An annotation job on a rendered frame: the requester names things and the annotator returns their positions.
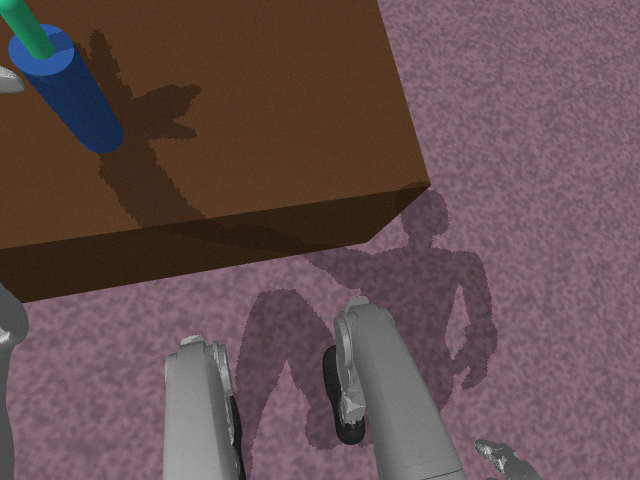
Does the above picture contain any left robot foot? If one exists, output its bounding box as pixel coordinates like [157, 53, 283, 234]
[229, 396, 246, 480]

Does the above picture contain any left robot arm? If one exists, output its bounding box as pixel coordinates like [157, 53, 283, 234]
[0, 282, 29, 480]

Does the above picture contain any right robot hand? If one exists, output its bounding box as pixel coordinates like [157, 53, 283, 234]
[475, 439, 542, 480]

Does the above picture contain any bottle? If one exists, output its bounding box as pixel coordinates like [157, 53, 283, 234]
[0, 0, 124, 154]

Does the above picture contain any right robot foot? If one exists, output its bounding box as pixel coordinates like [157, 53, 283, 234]
[323, 345, 365, 445]

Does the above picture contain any left robot hand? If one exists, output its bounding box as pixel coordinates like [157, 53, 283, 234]
[0, 66, 25, 93]

